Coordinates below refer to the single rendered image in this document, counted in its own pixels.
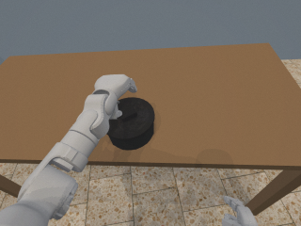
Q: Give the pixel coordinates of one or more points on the left robot hand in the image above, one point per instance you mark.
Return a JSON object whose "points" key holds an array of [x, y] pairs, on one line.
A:
{"points": [[119, 84]]}

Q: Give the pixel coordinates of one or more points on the pot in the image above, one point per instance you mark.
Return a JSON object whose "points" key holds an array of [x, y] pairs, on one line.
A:
{"points": [[133, 144]]}

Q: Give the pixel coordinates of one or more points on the table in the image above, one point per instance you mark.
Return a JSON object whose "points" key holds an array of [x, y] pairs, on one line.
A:
{"points": [[232, 106]]}

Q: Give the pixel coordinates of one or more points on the left robot forearm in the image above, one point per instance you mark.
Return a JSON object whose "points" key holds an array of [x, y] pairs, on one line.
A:
{"points": [[74, 149]]}

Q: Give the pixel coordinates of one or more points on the right robot hand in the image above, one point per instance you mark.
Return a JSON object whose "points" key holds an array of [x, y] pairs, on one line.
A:
{"points": [[244, 214]]}

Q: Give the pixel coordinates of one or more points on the left robot upper arm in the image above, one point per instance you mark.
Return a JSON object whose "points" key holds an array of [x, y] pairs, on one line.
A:
{"points": [[49, 196]]}

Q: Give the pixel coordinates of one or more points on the lid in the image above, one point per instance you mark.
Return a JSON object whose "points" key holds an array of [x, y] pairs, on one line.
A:
{"points": [[136, 120]]}

